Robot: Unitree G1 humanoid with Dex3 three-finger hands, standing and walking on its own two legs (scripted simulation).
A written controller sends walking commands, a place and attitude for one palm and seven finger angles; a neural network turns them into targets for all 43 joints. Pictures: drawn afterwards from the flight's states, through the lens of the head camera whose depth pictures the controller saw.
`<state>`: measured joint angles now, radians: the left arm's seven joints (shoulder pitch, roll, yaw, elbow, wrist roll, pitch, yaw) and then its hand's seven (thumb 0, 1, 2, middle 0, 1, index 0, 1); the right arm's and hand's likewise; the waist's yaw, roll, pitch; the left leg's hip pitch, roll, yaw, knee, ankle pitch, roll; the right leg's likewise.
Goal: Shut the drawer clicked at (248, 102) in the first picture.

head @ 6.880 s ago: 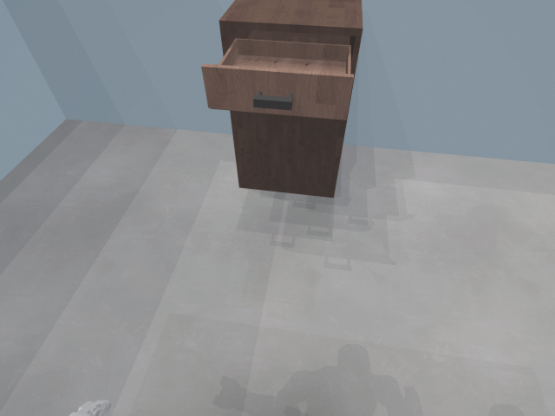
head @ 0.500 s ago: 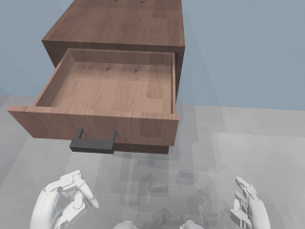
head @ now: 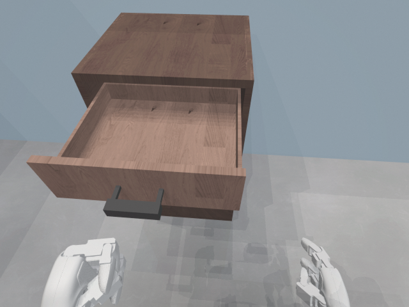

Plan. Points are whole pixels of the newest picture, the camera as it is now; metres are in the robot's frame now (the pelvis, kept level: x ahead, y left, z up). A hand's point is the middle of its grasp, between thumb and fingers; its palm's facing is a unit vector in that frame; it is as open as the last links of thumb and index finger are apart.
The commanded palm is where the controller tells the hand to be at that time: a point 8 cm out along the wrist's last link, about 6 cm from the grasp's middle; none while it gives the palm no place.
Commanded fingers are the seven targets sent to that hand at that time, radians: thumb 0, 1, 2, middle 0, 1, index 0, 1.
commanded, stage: raise the hand and make a fist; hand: left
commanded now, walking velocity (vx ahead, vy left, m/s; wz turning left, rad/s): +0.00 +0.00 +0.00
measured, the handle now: (136, 200) +0.33 +0.18 +0.01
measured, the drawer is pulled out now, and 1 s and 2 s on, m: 0.29 0.29 0.29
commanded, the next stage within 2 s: bring the fist close to the handle in 0.36 s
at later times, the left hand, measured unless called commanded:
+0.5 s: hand (120, 280) +0.15 +0.14 +0.10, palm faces +0.03 -1.00 -0.08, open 3.3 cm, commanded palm +0.11 +0.19 +0.10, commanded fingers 0.00 0.90 0.90 -1.40 -1.60 -1.40 -1.60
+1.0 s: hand (137, 264) +0.19 +0.13 +0.05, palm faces -0.01 -1.00 -0.05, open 3.3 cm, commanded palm +0.16 +0.19 +0.05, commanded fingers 0.00 0.90 0.90 -1.40 -1.60 -1.40 -1.60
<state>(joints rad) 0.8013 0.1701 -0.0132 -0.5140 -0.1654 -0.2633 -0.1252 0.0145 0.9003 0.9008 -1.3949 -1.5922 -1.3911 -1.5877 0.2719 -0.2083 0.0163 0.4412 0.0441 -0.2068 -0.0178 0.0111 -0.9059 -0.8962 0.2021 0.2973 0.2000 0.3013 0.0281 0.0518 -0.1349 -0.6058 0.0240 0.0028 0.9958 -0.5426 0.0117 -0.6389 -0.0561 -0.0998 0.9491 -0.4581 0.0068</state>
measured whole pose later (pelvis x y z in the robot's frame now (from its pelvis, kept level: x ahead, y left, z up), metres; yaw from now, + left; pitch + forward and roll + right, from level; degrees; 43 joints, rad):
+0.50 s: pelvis +0.00 -0.01 +0.00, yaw +0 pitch +9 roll -1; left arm 0.79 0.18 0.04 -0.44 -0.20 -0.29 -0.16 0.01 0.90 0.90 -1.40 -1.60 -1.40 -1.60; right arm 0.25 -0.21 0.00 0.47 0.05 -0.23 -0.03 0.01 -0.91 -0.90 0.20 0.30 0.20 0.30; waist 0.03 0.05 -0.13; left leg -0.58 0.03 0.00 0.96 -0.53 -0.01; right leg -0.62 -0.05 -0.11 0.93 -0.46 -0.01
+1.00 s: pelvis -0.01 -0.01 -0.01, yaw +0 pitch +13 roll -1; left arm 0.58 0.16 0.02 -0.23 -0.17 -0.35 -0.13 0.01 0.90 0.90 -1.40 -1.60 -1.40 -1.60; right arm 0.26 -0.23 0.00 0.48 0.02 -0.20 -0.03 0.01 -0.91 -0.90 0.20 0.30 0.20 0.30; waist -0.01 0.03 -0.12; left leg -0.73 0.03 0.00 1.05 -0.55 0.00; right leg -0.77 -0.05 -0.10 1.02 -0.47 -0.01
